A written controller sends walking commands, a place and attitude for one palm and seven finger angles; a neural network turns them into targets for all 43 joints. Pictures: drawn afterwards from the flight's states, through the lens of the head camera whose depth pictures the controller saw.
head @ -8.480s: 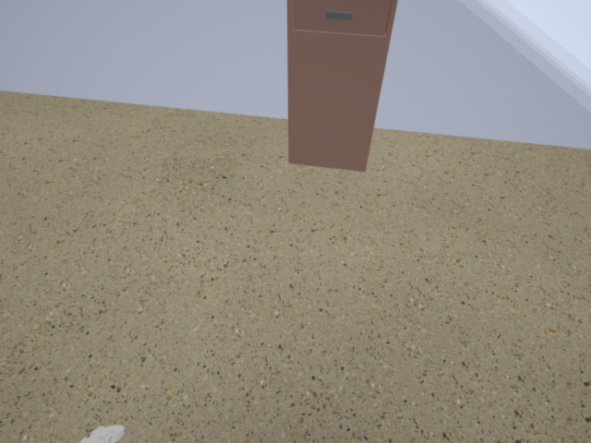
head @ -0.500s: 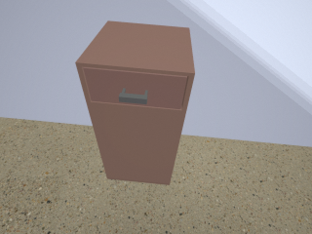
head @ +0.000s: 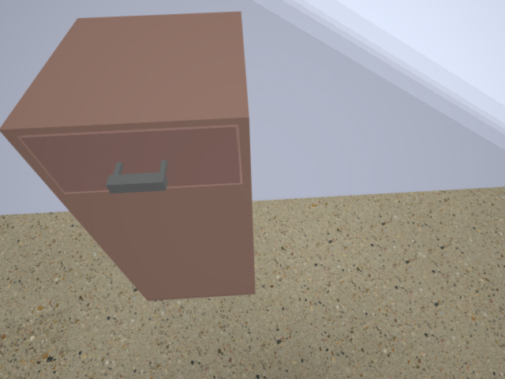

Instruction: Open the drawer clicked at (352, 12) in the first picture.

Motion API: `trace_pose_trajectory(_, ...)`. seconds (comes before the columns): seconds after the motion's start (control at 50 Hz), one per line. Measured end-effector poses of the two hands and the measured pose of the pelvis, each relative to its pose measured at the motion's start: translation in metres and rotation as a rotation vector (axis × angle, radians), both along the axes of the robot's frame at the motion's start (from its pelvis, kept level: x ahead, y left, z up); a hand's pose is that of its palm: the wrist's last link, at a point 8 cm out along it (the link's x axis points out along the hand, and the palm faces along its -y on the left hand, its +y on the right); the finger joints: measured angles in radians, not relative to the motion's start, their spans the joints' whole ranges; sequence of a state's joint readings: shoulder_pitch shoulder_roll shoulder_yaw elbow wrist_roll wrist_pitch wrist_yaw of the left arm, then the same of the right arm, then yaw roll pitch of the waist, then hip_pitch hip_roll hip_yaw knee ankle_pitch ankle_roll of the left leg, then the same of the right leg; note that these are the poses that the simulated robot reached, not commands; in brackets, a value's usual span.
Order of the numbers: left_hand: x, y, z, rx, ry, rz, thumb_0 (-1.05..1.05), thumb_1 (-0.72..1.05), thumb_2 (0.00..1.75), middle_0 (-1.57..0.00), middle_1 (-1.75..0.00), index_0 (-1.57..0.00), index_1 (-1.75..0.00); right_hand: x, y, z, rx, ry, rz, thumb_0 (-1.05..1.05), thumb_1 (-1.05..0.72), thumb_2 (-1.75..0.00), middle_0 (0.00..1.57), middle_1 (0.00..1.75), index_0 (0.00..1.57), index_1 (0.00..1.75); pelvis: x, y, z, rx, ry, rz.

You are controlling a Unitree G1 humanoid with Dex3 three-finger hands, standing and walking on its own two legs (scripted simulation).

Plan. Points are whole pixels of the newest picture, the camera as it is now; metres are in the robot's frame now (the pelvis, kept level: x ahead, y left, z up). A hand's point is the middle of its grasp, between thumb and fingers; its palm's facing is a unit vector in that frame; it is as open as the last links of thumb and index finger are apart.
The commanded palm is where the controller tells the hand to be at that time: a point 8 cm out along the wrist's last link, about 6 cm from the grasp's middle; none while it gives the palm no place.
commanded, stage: come to a stop and stand still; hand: left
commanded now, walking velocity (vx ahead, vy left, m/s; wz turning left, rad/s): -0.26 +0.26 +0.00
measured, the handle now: (139, 174) +0.48 +0.22 +0.03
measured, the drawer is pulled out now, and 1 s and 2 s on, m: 0.00 0.00 0.00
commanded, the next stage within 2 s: look again from close up in 1.34 s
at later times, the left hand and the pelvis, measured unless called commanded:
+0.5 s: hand out of the picture +0.00 +0.24 -0.17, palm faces +0.12 -0.97 -0.21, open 7.3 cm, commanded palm none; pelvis -0.03 +0.04 +0.00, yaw +2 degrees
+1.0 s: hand out of the picture -0.01 +0.17 -0.16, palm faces +0.01 -0.97 -0.23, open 7.2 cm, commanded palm none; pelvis -0.03 -0.01 +0.01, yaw +1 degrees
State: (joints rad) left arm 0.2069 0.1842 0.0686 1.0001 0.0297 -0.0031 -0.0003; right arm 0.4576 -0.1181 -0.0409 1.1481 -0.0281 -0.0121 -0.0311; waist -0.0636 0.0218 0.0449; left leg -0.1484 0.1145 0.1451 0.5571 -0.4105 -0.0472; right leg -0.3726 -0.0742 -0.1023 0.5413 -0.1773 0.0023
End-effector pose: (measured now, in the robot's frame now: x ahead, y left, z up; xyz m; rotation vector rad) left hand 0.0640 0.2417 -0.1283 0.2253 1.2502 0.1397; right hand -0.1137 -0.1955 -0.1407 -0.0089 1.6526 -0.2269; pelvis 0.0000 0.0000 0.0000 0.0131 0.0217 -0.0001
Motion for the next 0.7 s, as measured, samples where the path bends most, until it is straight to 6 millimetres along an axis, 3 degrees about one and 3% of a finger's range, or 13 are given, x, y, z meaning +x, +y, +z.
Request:
trace_pose_trajectory(0.1, 0.029, -0.034, 0.006, -0.024, -0.077, 0.014, 0.00, 0.91, 0.90, -0.19, -0.30, -0.20, -0.30, 0.042, -0.030, -0.006, -0.018, -0.027, 0.040, 0.01, -0.91, -0.90, 0.20, 0.29, 0.20, 0.30, 0.010, -0.011, 0.004, -0.008, -0.022, 0.030)
trace_pose_trajectory(0.18, 0.037, -0.041, 0.010, -0.035, -0.130, 0.052, -0.01, 0.93, 0.89, -0.20, -0.30, -0.20, -0.30, 0.095, -0.047, -0.005, -0.049, -0.133, 0.102, 0.01, -0.91, -0.90, 0.19, 0.29, 0.20, 0.30, 0.005, -0.012, 0.007, -0.004, -0.031, 0.041)
trace_pose_trajectory(0.3, 0.012, -0.018, 0.005, -0.023, -0.112, 0.074, -0.01, 0.92, 0.89, -0.20, -0.30, -0.21, -0.30, 0.168, -0.049, 0.006, -0.094, -0.343, 0.185, 0.00, -0.91, -0.90, 0.19, 0.29, 0.20, 0.30, -0.013, 0.000, 0.006, -0.012, -0.031, 0.043)
trace_pose_trajectory(0.38, -0.018, 0.010, -0.007, -0.020, -0.076, 0.100, -0.01, 0.91, 0.89, -0.20, -0.30, -0.21, -0.30, 0.192, -0.033, 0.017, -0.121, -0.462, 0.229, 0.00, -0.91, -0.90, 0.19, 0.29, 0.20, 0.30, -0.025, 0.015, 0.000, -0.020, -0.035, 0.042)
trace_pose_trajectory(0.44, -0.044, 0.032, -0.019, -0.028, -0.035, 0.126, 0.00, 0.91, 0.89, -0.20, -0.30, -0.20, -0.30, 0.187, -0.016, 0.020, -0.137, -0.505, 0.246, 0.00, -0.91, -0.90, 0.19, 0.29, 0.20, 0.30, -0.031, 0.030, -0.005, -0.027, -0.042, 0.040)
trace_pose_trajectory(0.52, -0.079, 0.047, -0.012, -0.040, 0.046, 0.148, 0.00, 0.91, 0.90, -0.19, -0.30, -0.20, -0.30, 0.161, 0.007, 0.028, -0.116, -0.451, 0.255, 0.00, -0.91, -0.90, 0.19, 0.29, 0.20, 0.30, -0.031, 0.041, 0.008, -0.036, -0.039, 0.041)
trace_pose_trajectory(0.62, -0.119, 0.050, -0.004, -0.055, 0.155, 0.148, 0.00, 0.91, 0.90, -0.19, -0.30, -0.20, -0.30, 0.130, 0.014, 0.032, -0.125, -0.378, 0.214, 0.00, -0.93, -0.90, 0.20, 0.30, 0.20, 0.30, -0.028, 0.048, 0.018, -0.034, -0.019, 0.022)
trace_pose_trajectory(0.7, -0.138, 0.044, -0.003, -0.060, 0.248, 0.128, 0.00, 0.91, 0.90, -0.19, -0.30, -0.20, -0.30, 0.100, 0.013, 0.030, -0.129, -0.312, 0.165, 0.00, -0.92, -0.90, 0.20, 0.30, 0.20, 0.30, -0.028, 0.046, 0.020, -0.024, -0.006, 0.003)
